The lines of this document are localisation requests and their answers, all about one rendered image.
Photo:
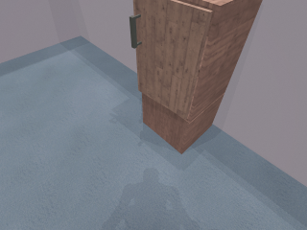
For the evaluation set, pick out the handle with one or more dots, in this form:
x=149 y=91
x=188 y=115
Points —
x=133 y=32

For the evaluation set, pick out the cupboard door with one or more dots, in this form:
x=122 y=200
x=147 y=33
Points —
x=173 y=35

